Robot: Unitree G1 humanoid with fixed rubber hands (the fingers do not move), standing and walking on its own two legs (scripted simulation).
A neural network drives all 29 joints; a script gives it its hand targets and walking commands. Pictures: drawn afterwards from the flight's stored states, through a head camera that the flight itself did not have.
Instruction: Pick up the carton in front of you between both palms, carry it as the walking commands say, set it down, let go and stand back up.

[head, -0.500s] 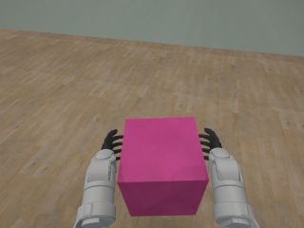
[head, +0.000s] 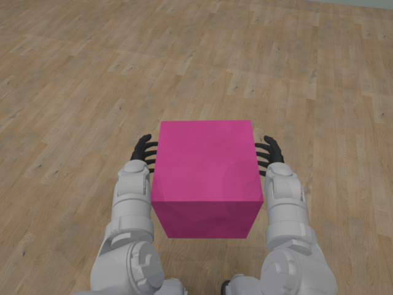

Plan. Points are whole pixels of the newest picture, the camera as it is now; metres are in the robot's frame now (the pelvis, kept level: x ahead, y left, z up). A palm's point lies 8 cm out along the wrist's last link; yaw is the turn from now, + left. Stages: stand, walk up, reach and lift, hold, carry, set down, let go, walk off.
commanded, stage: set down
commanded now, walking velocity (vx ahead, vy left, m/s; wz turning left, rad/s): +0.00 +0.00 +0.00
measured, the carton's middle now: (206, 183) +0.36 +0.00 -0.08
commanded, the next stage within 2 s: none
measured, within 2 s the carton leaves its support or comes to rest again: neither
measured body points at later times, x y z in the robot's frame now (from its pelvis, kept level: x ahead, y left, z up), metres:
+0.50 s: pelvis -0.01 +0.03 -0.11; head +0.22 +0.01 +0.27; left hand +0.43 +0.15 -0.19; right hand +0.43 -0.16 -0.19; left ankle +0.03 +0.15 -0.72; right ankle +0.06 -0.10 -0.72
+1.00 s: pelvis -0.05 +0.00 -0.25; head +0.26 -0.03 +0.08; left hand +0.46 +0.13 -0.36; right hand +0.46 -0.17 -0.37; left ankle +0.03 +0.15 -0.72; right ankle +0.06 -0.10 -0.72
